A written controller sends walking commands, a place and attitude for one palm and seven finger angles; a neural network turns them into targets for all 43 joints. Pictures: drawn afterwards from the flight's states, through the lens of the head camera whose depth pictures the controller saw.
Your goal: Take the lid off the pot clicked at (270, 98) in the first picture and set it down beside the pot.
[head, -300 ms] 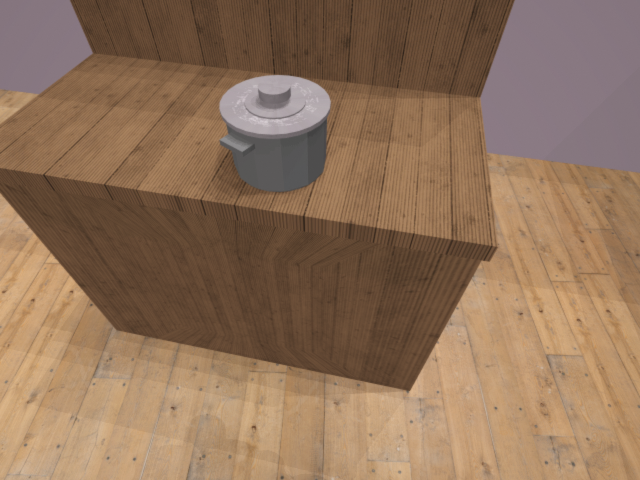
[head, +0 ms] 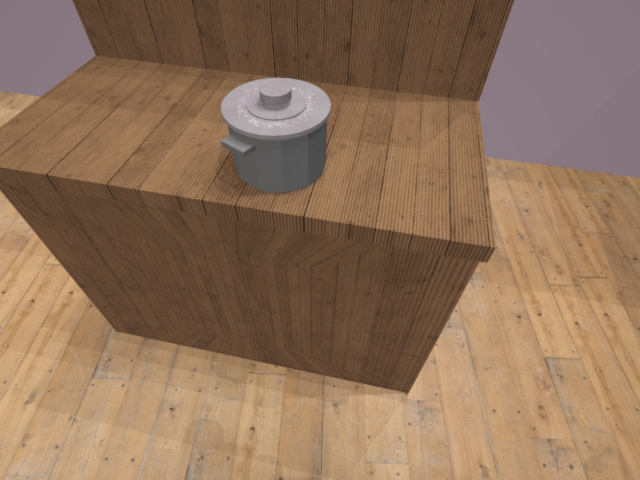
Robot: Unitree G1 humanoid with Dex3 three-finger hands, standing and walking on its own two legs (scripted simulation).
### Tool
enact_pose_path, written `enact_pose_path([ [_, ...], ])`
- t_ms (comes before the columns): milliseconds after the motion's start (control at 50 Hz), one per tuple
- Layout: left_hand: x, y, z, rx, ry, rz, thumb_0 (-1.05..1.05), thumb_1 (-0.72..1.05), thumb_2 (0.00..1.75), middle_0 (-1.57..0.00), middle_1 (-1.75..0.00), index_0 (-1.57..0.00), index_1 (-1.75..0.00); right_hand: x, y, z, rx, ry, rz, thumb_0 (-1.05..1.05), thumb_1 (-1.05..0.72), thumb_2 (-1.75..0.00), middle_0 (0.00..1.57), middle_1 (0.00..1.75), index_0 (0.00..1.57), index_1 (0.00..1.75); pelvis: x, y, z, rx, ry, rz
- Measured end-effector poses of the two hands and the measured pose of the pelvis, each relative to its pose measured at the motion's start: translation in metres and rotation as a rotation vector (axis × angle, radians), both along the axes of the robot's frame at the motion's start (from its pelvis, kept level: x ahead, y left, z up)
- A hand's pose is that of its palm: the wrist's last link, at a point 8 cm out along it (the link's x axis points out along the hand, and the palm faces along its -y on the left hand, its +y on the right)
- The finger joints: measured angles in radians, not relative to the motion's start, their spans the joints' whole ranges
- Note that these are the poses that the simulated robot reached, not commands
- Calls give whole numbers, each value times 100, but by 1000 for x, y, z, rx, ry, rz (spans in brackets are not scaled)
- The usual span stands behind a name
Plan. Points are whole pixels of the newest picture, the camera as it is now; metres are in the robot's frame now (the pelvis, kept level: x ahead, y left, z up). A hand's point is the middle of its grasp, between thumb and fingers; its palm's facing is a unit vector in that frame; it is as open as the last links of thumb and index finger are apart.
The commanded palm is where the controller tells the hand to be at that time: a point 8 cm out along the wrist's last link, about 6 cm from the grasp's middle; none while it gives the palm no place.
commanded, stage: look at it before walking up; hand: left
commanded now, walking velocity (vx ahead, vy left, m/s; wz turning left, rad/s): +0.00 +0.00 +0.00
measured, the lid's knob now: (275, 92) +0.67 +0.12 +0.14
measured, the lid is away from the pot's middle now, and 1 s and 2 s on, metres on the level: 0.00 0.00 0.00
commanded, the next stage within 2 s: turn to face it in 0.34 s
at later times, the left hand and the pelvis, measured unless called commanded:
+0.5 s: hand out of the picture -0.01 +0.17 -0.17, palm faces +0.04 -0.98 -0.20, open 7.3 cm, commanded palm none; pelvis +0.00 +0.00 +0.00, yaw +0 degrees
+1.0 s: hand out of the picture +0.03 +0.18 -0.18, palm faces +0.00 -0.98 -0.19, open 7.3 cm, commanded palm none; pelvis +0.01 +0.00 -0.01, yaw -4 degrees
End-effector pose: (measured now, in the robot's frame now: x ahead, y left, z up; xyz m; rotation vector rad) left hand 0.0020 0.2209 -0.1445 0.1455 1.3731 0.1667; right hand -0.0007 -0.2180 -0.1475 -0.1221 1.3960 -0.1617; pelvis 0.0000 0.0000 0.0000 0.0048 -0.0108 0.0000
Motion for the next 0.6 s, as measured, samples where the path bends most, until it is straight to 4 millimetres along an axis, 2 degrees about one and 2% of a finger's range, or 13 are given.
enact_pose_path([
  [600,-17,-8,0,-14,40,10,0,91,90,-20,-30,-20,-30,-13,-1,0,3,22,-20,0,-92,-90,20,30,20,30,-5,-4,0,-2,5,-18],
])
